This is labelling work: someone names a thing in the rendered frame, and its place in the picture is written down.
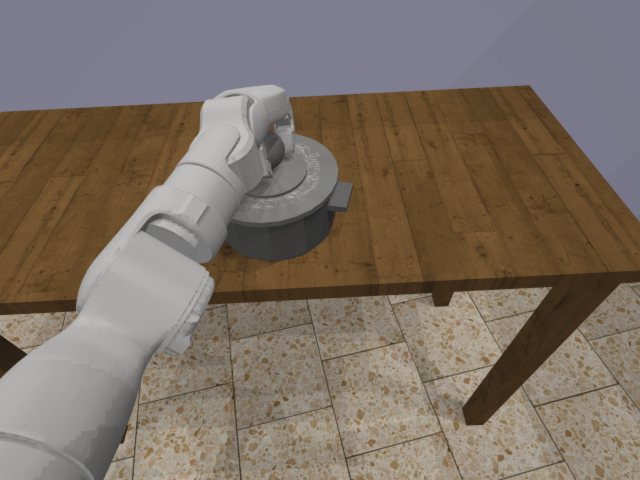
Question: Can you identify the left robot upper arm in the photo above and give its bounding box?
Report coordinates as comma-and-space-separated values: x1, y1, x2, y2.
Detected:
0, 230, 215, 480

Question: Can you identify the robot left hand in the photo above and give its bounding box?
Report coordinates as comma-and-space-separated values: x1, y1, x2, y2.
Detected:
214, 85, 295, 179

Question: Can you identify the lid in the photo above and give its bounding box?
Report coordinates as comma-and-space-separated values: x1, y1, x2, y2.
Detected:
230, 134, 338, 227

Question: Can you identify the table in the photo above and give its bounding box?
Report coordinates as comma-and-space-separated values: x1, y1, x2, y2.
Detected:
0, 85, 640, 444

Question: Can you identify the pot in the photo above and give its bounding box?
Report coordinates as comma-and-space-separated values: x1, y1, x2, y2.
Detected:
225, 181, 353, 261

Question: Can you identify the left robot forearm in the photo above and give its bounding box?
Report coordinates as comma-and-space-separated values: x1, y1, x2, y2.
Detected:
76, 91, 269, 313

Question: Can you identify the knob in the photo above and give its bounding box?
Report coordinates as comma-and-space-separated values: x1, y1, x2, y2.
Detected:
263, 130, 285, 169

